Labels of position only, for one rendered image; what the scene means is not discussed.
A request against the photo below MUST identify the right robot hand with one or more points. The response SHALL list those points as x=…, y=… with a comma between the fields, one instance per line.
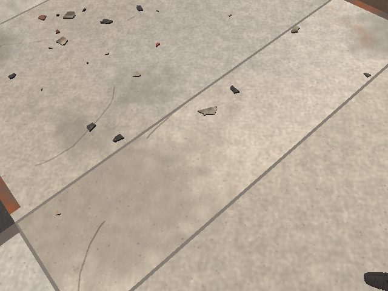
x=378, y=280

